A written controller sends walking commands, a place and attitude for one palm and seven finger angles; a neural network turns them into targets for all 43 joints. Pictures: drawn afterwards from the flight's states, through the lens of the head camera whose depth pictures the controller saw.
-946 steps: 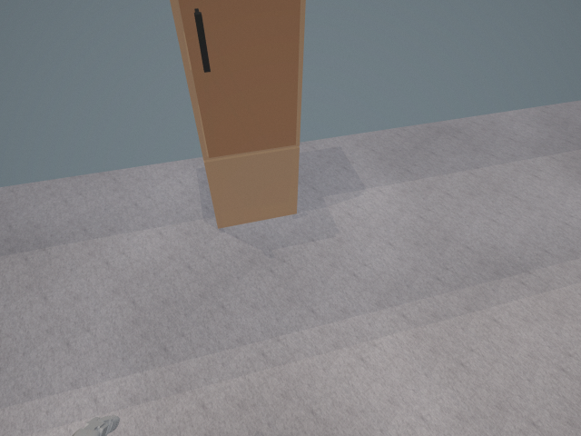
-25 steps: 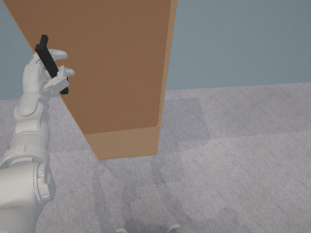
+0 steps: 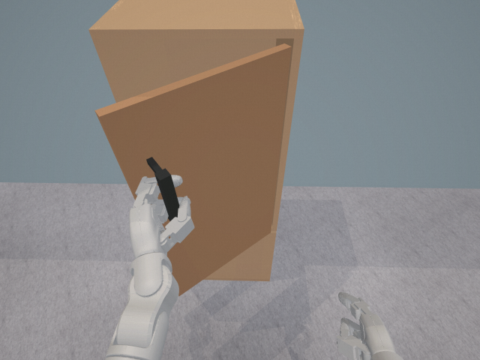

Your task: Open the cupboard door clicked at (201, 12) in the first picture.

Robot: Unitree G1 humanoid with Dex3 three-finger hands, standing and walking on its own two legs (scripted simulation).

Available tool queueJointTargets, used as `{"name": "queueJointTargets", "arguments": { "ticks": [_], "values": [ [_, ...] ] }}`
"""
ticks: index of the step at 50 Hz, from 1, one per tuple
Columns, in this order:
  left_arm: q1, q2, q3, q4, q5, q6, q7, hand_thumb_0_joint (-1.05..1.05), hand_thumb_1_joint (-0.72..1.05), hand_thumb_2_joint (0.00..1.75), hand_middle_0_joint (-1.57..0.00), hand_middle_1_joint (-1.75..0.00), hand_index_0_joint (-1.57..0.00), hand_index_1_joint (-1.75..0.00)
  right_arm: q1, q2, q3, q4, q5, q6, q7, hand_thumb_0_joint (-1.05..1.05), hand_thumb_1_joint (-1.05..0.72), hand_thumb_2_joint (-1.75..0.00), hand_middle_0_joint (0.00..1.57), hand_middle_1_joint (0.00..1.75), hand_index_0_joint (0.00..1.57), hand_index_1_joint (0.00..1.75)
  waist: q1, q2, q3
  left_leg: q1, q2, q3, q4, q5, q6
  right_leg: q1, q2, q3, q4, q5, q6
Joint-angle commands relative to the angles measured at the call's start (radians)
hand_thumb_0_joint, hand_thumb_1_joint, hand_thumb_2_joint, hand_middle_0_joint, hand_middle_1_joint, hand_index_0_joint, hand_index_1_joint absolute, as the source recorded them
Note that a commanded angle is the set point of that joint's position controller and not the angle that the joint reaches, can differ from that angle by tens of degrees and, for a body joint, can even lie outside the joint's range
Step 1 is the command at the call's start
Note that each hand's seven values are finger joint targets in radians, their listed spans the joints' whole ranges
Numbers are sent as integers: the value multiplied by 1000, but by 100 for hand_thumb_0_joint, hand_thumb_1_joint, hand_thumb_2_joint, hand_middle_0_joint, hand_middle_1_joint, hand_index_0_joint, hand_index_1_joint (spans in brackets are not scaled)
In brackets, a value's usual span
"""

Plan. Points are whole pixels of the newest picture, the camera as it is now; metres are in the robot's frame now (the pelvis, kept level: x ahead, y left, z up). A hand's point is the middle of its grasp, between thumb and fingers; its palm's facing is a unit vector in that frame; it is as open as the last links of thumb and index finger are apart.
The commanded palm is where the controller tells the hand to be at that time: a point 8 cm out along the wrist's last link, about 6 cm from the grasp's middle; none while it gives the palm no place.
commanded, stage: pull the door open along its arc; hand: left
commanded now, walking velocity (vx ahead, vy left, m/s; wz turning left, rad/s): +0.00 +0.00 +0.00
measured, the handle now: (167, 198) +0.36 +0.14 +0.09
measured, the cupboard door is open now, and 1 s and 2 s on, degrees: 39 49 54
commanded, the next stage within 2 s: open thumb and fingers to let go in 0.18 s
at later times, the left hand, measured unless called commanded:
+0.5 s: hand (215, 231) +0.29 +0.05 +0.10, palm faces +0.42 -0.91 -0.01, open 6.6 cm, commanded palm +0.24 +0.10 +0.09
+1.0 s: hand (212, 232) +0.29 +0.06 +0.10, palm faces +0.39 -0.92 -0.01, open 14.6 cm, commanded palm +0.25 +0.10 +0.09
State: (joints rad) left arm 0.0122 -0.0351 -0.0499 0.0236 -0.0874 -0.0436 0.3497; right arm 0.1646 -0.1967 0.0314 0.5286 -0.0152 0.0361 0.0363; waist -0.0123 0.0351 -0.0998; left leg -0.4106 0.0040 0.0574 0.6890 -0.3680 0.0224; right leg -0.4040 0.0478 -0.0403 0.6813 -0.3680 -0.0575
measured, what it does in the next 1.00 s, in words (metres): stands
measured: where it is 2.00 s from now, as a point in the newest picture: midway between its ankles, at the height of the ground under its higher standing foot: outside the picture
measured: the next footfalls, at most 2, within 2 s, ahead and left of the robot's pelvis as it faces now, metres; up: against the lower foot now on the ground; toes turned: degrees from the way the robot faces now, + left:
none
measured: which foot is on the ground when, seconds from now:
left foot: down 0.00-1.00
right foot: down 0.00-1.00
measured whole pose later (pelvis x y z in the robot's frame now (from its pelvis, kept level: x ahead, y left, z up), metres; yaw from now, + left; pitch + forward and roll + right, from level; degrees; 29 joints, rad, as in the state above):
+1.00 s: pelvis -0.02 -0.02 +0.00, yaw +4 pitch +1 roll +0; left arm -0.06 -0.12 -0.23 0.13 0.05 -0.01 0.59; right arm 0.15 -0.18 0.03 0.60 -0.04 0.08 -0.01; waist 0.00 0.04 -0.05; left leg -0.36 -0.01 -0.01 0.67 -0.32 0.00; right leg -0.33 0.04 -0.11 0.65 -0.34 -0.08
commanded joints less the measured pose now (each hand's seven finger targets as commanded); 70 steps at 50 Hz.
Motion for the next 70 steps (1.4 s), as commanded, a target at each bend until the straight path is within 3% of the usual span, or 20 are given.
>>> {"name": "queueJointTargets", "arguments": {
  "ticks": [1,3,5,10,13,14,17,21,24,26,34,40,54,60,61,63,64,66,68,70],
  "values": [
    [12,69,73,-352,95,17,171,0,90,90,-40,-135,-40,-135,-104,-81,-31,-150,-11,20,-27,0,-90,-90,20,30,20,30,66,-66,-150,77,-3,-46,-89,292,-5,209,-62,39,-128,382,31],
    [97,57,57,-390,109,42,192,0,90,90,-40,-135,-40,-135,-115,-70,-31,-153,-15,39,-29,0,-90,-90,20,30,20,30,73,-74,-164,95,-3,-46,-85,309,-7,246,-67,51,-135,441,32],
    [116,26,13,-389,118,57,201,0,90,90,-40,-135,-40,-135,-133,-66,-24,-152,-20,58,-34,0,-90,-90,20,30,20,30,62,-99,-126,93,-8,-52,-81,297,-6,249,-77,71,-153,477,37],
    [-42,-45,-90,-348,177,62,236,0,90,90,-40,-135,-40,-135,-162,-55,-21,-133,-32,66,-48,0,-90,-90,20,30,20,30,20,-111,-74,95,-17,-69,-53,252,-1,186,-93,95,-177,431,46],
    [-123,-116,-163,-317,171,53,240,0,90,90,-40,-135,-40,-135,-167,-54,-19,-118,-35,54,-48,0,-90,-90,20,30,20,30,5,-98,-88,102,-23,-82,-36,235,-3,164,-110,103,-179,430,55],
    [-210,-157,-217,-305,172,49,241,0,90,90,-40,-135,-40,-135,-165,-58,-20,-107,-35,45,-49,0,-90,-90,20,30,20,30,-23,-129,-70,100,-22,-92,-27,218,0,135,-115,107,-187,396,60],
    [-196,-113,-169,-265,158,31,232,0,69,81,-38,-133,-38,-133,-156,-60,-26,-97,-34,34,-58,0,-90,-90,20,30,20,30,2,-130,-132,93,-30,-93,-30,205,-3,166,-125,122,-188,396,66],
    [-197,-93,-155,-269,150,9,203,0,41,69,-36,-130,-36,-130,-129,-58,-31,-95,-32,33,-65,0,-90,-90,20,30,20,30,16,-133,-218,89,-34,-90,-44,245,-3,240,-134,126,-159,521,75],
    [-183,-75,-136,-252,145,-7,189,0,20,60,-35,-127,-35,-127,-128,-61,-34,-94,-28,29,-71,0,-90,-90,20,30,20,30,18,-179,-188,75,-33,-92,-48,238,-1,245,-137,135,-173,521,79],
    [-182,-93,-152,-256,145,-17,184,0,6,54,-34,-126,-34,-126,-127,-61,-35,-96,-29,22,-70,0,-90,-90,20,30,20,30,14,-152,-172,86,-31,-89,-51,235,0,227,-135,129,-174,507,78],
    [-292,-82,-141,-174,150,-36,199,0,-50,30,-30,-120,-30,-120,-145,-64,-33,-77,-26,-2,-74,0,-90,-90,20,30,20,30,9,-160,-100,79,-33,-97,-48,161,2,156,-140,157,-245,247,69],
    [-301,-114,-149,-145,149,-36,214,0,-50,30,-27,-100,-27,-100,-144,-61,-34,-83,-27,-3,-69,0,-90,-90,20,30,20,30,19,-143,-148,98,-34,-89,-63,177,3,159,-123,113,-211,269,61],
    [-443,-187,-219,-60,185,-10,276,0,-50,30,-15,-30,-15,-30,-166,-59,-32,-68,-24,9,-50,0,-90,-90,20,30,20,30,4,-76,-103,118,-14,-102,-78,149,-1,47,-62,13,-156,99,16],
    [-462,-225,-241,-69,182,8,291,0,-50,30,-15,-30,-15,-30,-173,-59,-34,-68,-25,11,-40,0,-90,-90,20,30,20,30,9,-94,-148,116,-7,-108,-75,171,-6,44,-51,-8,-116,116,11],
    [-418,-159,-446,-54,260,-30,77,0,-50,30,-15,-30,-15,-30,-86,-90,-32,-49,-26,25,-31,0,-90,-90,20,30,20,30,-66,-143,-86,141,-12,-111,-82,215,7,17,-52,25,-97,214,11],
    [-493,-65,-374,-132,209,-111,-99,0,-50,30,-15,-30,-15,-30,-69,-90,-37,-96,-11,14,-50,0,-90,-90,20,30,20,30,-29,-83,-216,171,-20,-106,-64,264,16,68,-54,29,-64,298,4],
    [-484,-69,-393,-142,195,-127,-156,0,-50,30,-15,-30,-15,-30,-66,-89,-33,-108,-5,7,-54,0,-90,-90,20,30,20,30,-33,-30,-215,193,-16,-108,-63,268,14,57,-55,27,-60,299,2],
    [-501,-56,-395,-115,133,-147,-282,0,-50,30,-15,-30,-15,-30,-61,-91,-19,-119,8,-15,-64,0,-90,-90,20,30,20,30,-48,-25,-190,208,-17,-118,-66,227,15,30,-51,14,-71,249,2],
    [-519,-72,-349,-88,37,-135,-323,0,-50,30,-15,-30,-15,-30,-92,-89,-5,-139,28,-41,-76,0,-90,-90,20,30,20,30,-41,-67,-121,165,-18,-131,-91,107,13,11,-40,3,-105,119,8],
    [-472,-64,-272,-48,-34,-113,-309,0,-50,30,-15,-30,-15,-30,-122,-92,2,-138,38,-66,-83,0,-90,-90,20,30,20,30,-17,-108,-56,131,-15,-138,-126,6,3,4,-36,-5,-133,9,14]
  ]
}}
